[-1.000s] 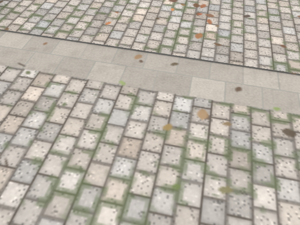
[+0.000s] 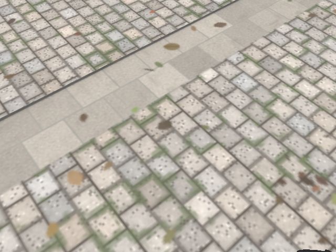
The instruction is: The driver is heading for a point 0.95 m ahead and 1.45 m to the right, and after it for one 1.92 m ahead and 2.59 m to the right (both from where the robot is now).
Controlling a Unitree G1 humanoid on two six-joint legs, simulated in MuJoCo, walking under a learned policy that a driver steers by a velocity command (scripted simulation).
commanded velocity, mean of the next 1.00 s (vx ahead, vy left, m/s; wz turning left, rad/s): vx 0.00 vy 0.00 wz -0.53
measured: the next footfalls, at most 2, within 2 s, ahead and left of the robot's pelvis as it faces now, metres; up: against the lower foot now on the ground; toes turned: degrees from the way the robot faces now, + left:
right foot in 0.20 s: +0.03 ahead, -0.16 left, +0.00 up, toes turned -13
left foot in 0.60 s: +0.08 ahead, +0.08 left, +0.00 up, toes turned -14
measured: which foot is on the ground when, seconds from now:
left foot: down 0.00-0.20, up 0.22-0.58, down 0.60-0.92, up 0.94-1.00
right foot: up 0.00-0.18, down 0.20-0.64, up 0.66-0.92, down 0.94-1.00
